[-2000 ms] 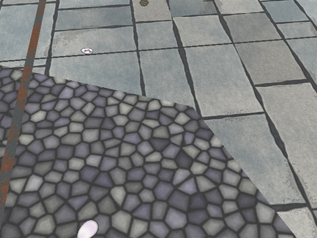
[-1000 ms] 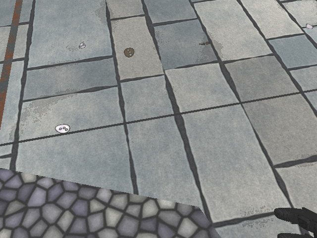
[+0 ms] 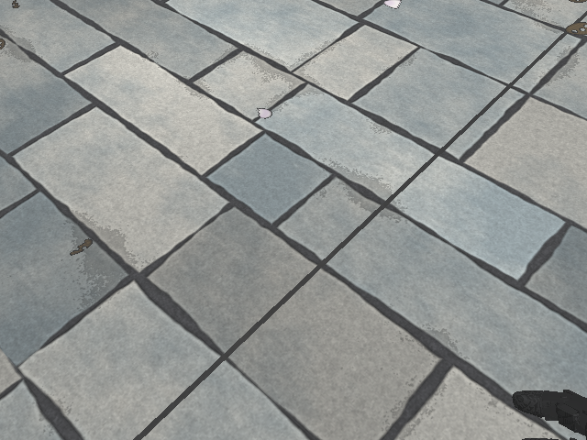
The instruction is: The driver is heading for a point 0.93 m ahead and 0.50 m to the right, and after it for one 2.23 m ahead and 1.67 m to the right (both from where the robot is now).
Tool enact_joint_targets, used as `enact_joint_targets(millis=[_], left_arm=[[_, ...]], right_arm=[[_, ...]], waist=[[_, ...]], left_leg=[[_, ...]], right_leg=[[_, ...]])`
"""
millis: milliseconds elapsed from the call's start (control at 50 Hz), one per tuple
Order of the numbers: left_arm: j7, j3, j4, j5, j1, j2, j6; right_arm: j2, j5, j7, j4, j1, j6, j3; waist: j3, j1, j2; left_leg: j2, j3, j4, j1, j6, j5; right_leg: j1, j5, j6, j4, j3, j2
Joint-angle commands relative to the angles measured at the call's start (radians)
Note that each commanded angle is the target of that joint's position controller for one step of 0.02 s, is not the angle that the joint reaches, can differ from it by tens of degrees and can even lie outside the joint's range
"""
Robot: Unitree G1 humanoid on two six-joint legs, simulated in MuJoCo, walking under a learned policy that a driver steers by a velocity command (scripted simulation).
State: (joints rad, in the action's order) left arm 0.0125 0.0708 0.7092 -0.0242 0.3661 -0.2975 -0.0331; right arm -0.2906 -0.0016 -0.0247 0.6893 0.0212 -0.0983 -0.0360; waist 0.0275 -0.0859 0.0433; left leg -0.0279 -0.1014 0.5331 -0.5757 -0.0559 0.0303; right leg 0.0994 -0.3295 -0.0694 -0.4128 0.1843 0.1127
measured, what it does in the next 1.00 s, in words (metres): walks ahead, turning right: left foot, then right foot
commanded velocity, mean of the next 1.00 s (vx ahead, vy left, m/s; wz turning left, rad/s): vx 0.50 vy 0.00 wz -0.60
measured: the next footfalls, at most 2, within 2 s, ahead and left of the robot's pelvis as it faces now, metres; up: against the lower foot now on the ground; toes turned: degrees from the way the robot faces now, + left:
left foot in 0.06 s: +0.21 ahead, +0.14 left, +0.00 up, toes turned -6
right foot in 0.58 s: +0.43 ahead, -0.18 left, +0.00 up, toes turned -24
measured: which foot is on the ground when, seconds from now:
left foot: up 0.00-0.04, down 0.06-0.58, up 0.60-1.00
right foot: down 0.00-0.06, up 0.08-0.56, down 0.58-1.00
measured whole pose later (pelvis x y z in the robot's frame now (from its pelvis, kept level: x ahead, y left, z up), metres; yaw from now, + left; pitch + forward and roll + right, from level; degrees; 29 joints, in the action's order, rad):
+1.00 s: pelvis +0.52 -0.14 +0.00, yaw -36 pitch +2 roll +0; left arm 0.01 0.07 0.71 -0.02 0.37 -0.29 -0.04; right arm -0.29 0.00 -0.03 0.69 0.01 -0.10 -0.04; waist 0.03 -0.08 0.05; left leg -0.03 -0.10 0.54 -0.60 -0.06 0.05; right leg 0.08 -0.32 -0.08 -0.39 0.18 0.12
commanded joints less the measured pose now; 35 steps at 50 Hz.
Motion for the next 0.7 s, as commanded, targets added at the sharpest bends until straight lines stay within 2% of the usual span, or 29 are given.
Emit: enact_joint_targets(millis=[20, 40, 60, 80, 100, 120, 140, 160, 180, 200, 220, 260, 320, 400, 440, 480, 500, 540, 560, 580, 600, 620, 640, 660, 680, 700], left_arm=[[0.008, 0.045, -0.045, -0.001, -0.008, -0.156, -0.003], [0.008, 0.041, -0.048, 0.0, -0.02, -0.141, 0.001], [0.005, 0.026, -0.054, 0.005, -0.02, -0.1, 0.0], [0.003, 0.004, -0.07, 0.024, 0.004, -0.038, -0.002], [0.004, -0.006, -0.1, -0.014, 0.131, -0.016, -0.011], [0.008, 0.013, -0.067, -0.021, 0.107, -0.124, -0.009], [0.007, 0.027, -0.078, -0.012, -0.002, -0.167, -0.004], [0.008, 0.028, -0.085, -0.003, -0.049, -0.156, 0.001], [0.004, 0.03, -0.096, 0.005, -0.082, -0.142, 0.0], [-0.002, 0.03, -0.099, 0.0, -0.076, -0.122, 0.003], [-0.006, 0.027, -0.099, -0.006, -0.071, -0.102, 0.008], [-0.009, 0.02, -0.112, -0.005, -0.094, -0.07, 0.016], [-0.015, 0.013, -0.134, 0.001, -0.148, -0.052, 0.017], [-0.04, 0.001, -0.153, 0.001, -0.251, -0.033, 0.003], [-0.053, -0.004, -0.173, 0.0, -0.312, -0.026, 0.0], [-0.064, -0.002, -0.194, -0.002, -0.348, -0.033, 0.002], [-0.068, 0.003, -0.201, -0.001, -0.351, -0.044, 0.003], [-0.07, 0.023, -0.201, 0.006, -0.298, -0.083, 0.01], [-0.067, 0.043, -0.178, 0.007, -0.197, -0.116, 0.014], [-0.055, 0.076, -0.13, 0.003, -0.023, -0.169, 0.019], [-0.032, 0.1, -0.099, -0.005, 0.103, -0.253, 0.031], [-0.036, 0.097, -0.132, -0.006, 0.044, -0.329, 0.013], [-0.045, 0.073, -0.14, -0.003, 0.061, -0.23, -0.005], [-0.046, 0.059, -0.128, 0.004, 0.023, -0.194, -0.019], [-0.045, 0.05, -0.13, 0.003, -0.036, -0.17, -0.026], [-0.042, 0.042, -0.139, 0.01, -0.096, -0.147, -0.026]], right_arm=[[-0.129, -0.008, -0.003, -0.074, -0.03, -0.027, -0.045], [-0.138, -0.006, 0.001, -0.055, 0.038, -0.031, -0.054], [-0.166, 0.006, 0.008, -0.039, 0.138, -0.036, -0.068], [-0.221, 0.017, 0.016, -0.028, 0.285, -0.035, -0.082], [-0.282, 0.022, 0.007, 0.01, 0.348, -0.021, -0.098], [-0.179, -0.001, 0.003, -0.013, 0.311, -0.017, -0.076], [-0.128, -0.002, 0.008, -0.019, 0.273, -0.01, -0.062], [-0.114, 0.008, 0.01, -0.023, 0.228, -0.005, -0.054], [-0.094, 0.012, 0.013, -0.013, 0.204, -0.002, -0.049], [-0.085, 0.018, 0.017, -0.006, 0.196, -0.004, -0.044], [-0.079, 0.015, 0.018, 0.001, 0.194, -0.008, -0.044], [-0.093, 0.007, 0.019, 0.02, 0.203, -0.016, -0.05], [-0.128, 0.008, 0.021, 0.044, 0.215, -0.014, -0.062], [-0.154, 0.002, 0.027, 0.066, 0.223, 0.0, -0.066], [-0.171, -0.005, 0.029, 0.083, 0.254, 0.009, -0.07], [-0.189, -0.016, 0.029, 0.098, 0.274, 0.019, -0.076], [-0.2, -0.022, 0.029, 0.102, 0.275, 0.026, -0.079], [-0.234, -0.033, 0.036, 0.101, 0.268, 0.038, -0.09], [-0.244, -0.037, 0.039, 0.098, 0.259, 0.046, -0.093], [-0.224, -0.037, 0.044, 0.092, 0.251, 0.049, -0.084], [-0.141, 0.007, 0.042, 0.073, 0.291, 0.043, -0.054], [-0.047, 0.023, 0.029, 0.011, 0.352, 0.014, -0.018], [-0.154, -0.018, 0.016, 0.001, 0.219, -0.016, -0.039], [-0.17, -0.042, 0.011, -0.026, 0.156, -0.033, -0.043], [-0.156, -0.025, 0.018, -0.013, 0.155, -0.04, -0.039], [-0.158, 0.0, 0.023, -0.004, 0.162, -0.039, -0.044]], waist=[[-0.021, 0.05, -0.166], [-0.041, 0.087, -0.173], [-0.117, 0.135, -0.152], [-0.264, 0.181, -0.016], [-0.349, 0.117, 0.335], [-0.256, 0.14, 0.19], [-0.141, 0.164, 0.098], [-0.083, 0.147, 0.031], [-0.035, 0.134, 0.028], [-0.024, 0.115, 0.058], [-0.021, 0.109, 0.077], [-0.008, 0.107, 0.066], [0.001, 0.114, 0.035], [0.024, 0.148, 0.021], [0.043, 0.168, 0.014], [0.058, 0.169, 0.018], [0.056, 0.158, 0.022], [0.002, 0.107, 0.055], [-0.057, 0.043, 0.056], [-0.144, -0.048, 0.027], [-0.231, -0.066, -0.153], [-0.36, 0.05, -0.326], [-0.36, -0.039, -0.178], [-0.211, -0.024, -0.155], [-0.139, 0.022, -0.067], [-0.098, 0.062, -0.06]], left_leg=[[0.024, 0.012, -0.04, 0.153, 0.035, -0.083], [0.028, 0.031, -0.076, 0.244, 0.057, -0.091], [-0.019, 0.005, -0.083, 0.419, 0.095, -0.099], [-0.198, -0.173, -0.07, 0.68, 0.153, -0.145], [-0.389, -0.66, -0.195, 0.922, 0.304, -0.428], [-0.381, -0.681, -0.239, 0.864, 0.28, -0.626], [-0.339, -0.509, -0.247, 0.75, 0.239, -0.576], [-0.297, -0.384, -0.259, 0.64, 0.22, -0.435], [-0.263, -0.294, -0.278, 0.563, 0.219, -0.322], [-0.238, -0.217, -0.301, 0.511, 0.21, -0.254], [-0.222, -0.164, -0.324, 0.488, 0.212, -0.217], [-0.226, -0.087, -0.356, 0.475, 0.232, -0.14], [-0.24, 0.006, -0.377, 0.506, 0.248, -0.022], [-0.211, 0.156, -0.38, 0.523, 0.216, 0.053], [-0.221, 0.195, -0.377, 0.551, 0.206, 0.062], [-0.242, 0.222, -0.358, 0.604, 0.193, 0.113], [-0.25, 0.238, -0.328, 0.629, 0.185, 0.199], [-0.251, 0.277, -0.19, 0.667, 0.165, 0.536], [-0.238, 0.3, -0.04, 0.654, 0.151, 0.658], [-0.203, 0.324, 0.18, 0.542, 0.119, 0.616], [-0.143, 0.32, 0.509, 0.258, 0.075, 0.06], [0.062, 0.15, 0.798, -0.11, 0.033, -0.654], [0.022, 0.003, 0.859, -0.214, 0.048, -0.599], [-0.016, 0.019, 0.811, -0.264, 0.068, -0.495], [-0.059, 0.017, 0.726, -0.207, 0.07, -0.412], [-0.082, 0.017, 0.647, -0.14, 0.059, -0.365]], right_leg=[[0.049, 0.223, -0.12, 0.021, 0.243, -0.25], [0.055, 0.245, -0.102, -0.03, 0.242, -0.229], [0.094, 0.267, -0.069, -0.166, 0.202, -0.177], [0.224, 0.072, -0.028, -0.457, 0.104, -0.103], [0.57, -0.287, 0.029, -0.751, 0.0, -0.002], [0.673, -0.234, 0.047, -0.868, 0.026, -0.085], [0.693, -0.139, 0.054, -0.887, -0.003, -0.115], [0.657, -0.071, 0.061, -0.868, -0.031, -0.147], [0.641, -0.026, 0.064, -0.823, -0.033, -0.174], [0.595, 0.002, 0.063, -0.795, -0.04, -0.198], [0.576, 0.014, 0.064, -0.774, -0.056, -0.208], [0.597, 0.04, 0.071, -0.731, -0.073, -0.219], [0.645, 0.14, 0.084, -0.615, -0.081, -0.23], [0.589, 0.329, 0.073, -0.391, -0.143, -0.217], [0.568, 0.348, 0.06, -0.311, -0.177, -0.206], [0.558, 0.31, 0.038, -0.257, -0.2, -0.195], [0.538, 0.269, 0.021, -0.237, -0.216, -0.181], [0.419, 0.163, -0.022, -0.222, -0.271, -0.116], [0.285, 0.145, -0.052, -0.197, -0.294, -0.075], [0.028, 0.21, -0.092, -0.138, -0.284, -0.041], [-0.277, 0.236, -0.158, -0.134, -0.012, -0.213], [-0.502, -0.033, -0.351, 0.023, 0.587, -0.427], [-0.486, -0.11, -0.318, 0.119, 0.61, -0.432], [-0.367, -0.036, -0.277, 0.133, 0.47, -0.404], [-0.221, 0.078, -0.243, 0.131, 0.358, -0.358], [-0.104, 0.193, -0.224, 0.139, 0.276, -0.32]])
Keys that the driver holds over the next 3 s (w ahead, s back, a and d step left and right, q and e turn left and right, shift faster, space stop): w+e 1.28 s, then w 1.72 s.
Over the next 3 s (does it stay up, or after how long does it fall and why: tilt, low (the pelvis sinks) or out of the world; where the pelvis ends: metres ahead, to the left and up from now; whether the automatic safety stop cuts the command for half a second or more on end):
stays up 1.23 -0.99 0.01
